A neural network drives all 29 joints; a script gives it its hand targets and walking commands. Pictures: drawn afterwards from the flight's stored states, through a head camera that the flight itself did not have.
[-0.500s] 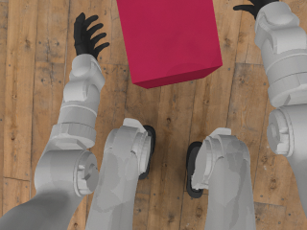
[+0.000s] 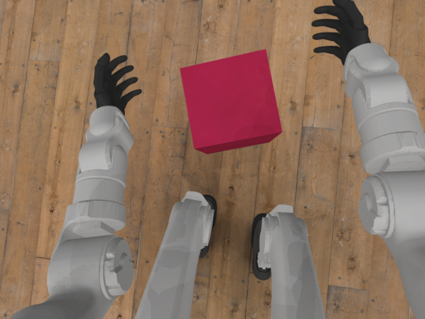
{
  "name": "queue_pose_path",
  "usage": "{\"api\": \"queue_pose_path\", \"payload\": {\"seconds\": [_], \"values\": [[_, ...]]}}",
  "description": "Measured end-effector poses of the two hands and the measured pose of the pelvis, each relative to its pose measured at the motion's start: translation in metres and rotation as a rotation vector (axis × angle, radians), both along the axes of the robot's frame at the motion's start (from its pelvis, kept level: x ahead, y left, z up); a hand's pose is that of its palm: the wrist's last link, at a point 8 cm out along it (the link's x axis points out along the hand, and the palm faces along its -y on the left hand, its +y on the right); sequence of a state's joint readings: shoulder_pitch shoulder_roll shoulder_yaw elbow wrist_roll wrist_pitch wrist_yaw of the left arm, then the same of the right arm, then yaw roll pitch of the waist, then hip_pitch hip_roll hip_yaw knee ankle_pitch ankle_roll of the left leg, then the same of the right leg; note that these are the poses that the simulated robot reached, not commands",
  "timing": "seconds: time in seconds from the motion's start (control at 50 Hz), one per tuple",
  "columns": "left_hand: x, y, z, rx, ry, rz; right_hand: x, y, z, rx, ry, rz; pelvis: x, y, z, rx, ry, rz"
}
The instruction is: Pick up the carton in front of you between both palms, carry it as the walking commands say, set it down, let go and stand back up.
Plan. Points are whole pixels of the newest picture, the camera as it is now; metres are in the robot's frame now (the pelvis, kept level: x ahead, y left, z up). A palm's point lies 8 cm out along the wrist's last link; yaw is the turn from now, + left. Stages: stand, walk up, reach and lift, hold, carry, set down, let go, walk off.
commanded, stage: set down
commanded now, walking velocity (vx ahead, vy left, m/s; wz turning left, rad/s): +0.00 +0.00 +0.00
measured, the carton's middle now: (231, 110) +0.52 +0.04 -0.41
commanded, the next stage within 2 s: let go in 0.26 s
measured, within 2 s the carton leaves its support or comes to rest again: neither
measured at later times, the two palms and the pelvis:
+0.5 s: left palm (68, 107) +0.42 +0.21 +0.03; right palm out of the picture +0.50 -0.18 +0.03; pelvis +0.04 +0.00 +0.13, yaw -3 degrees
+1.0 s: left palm out of the picture +0.29 +0.25 +0.16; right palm out of the picture +0.35 -0.20 +0.14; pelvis +0.11 +0.02 +0.23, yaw -2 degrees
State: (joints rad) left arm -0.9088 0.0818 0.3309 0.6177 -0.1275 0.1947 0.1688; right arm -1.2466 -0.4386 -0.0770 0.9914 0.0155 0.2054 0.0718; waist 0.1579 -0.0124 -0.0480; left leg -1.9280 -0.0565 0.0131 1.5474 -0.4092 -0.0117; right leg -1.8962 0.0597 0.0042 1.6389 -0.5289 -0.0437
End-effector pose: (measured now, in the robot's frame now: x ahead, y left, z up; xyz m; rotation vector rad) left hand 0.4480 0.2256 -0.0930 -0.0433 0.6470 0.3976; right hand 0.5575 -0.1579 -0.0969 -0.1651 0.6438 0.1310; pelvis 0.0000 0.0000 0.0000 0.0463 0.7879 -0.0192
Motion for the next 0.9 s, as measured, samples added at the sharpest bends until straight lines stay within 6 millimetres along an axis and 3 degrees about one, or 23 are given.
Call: {"api": "queue_pose_path", "payload": {"seconds": [0.2,0.38,0.52,0.66,0.9], "values": [[-0.005,-0.002,0.063,-0.004,0.007,0.004,-0.003,-0.003,0.064,-0.001,0.022,-0.006,0.007,-0.005,0.058,-0.004,-0.014,-0.009],[-0.009,-0.005,0.104,0.002,0.015,-0.043,-0.011,-0.012,0.106,-0.028,0.031,-0.033,0.019,-0.004,0.102,-0.015,-0.033,-0.013],[-0.038,-0.013,0.128,0.03,0.08,-0.214,-0.062,-0.026,0.13,-0.072,0.044,-0.142,0.039,0.001,0.138,-0.034,-0.093,-0.021],[-0.069,0.001,0.169,0.06,0.151,-0.357,-0.123,-0.031,0.159,-0.081,0.071,-0.237,0.06,0.012,0.173,-0.05,-0.22,-0.029],[-0.132,0.026,0.238,0.074,0.155,-0.36,-0.178,-0.032,0.215,-0.068,0.057,-0.207,0.099,0.024,0.213,-0.06,-0.451,-0.021]]}}
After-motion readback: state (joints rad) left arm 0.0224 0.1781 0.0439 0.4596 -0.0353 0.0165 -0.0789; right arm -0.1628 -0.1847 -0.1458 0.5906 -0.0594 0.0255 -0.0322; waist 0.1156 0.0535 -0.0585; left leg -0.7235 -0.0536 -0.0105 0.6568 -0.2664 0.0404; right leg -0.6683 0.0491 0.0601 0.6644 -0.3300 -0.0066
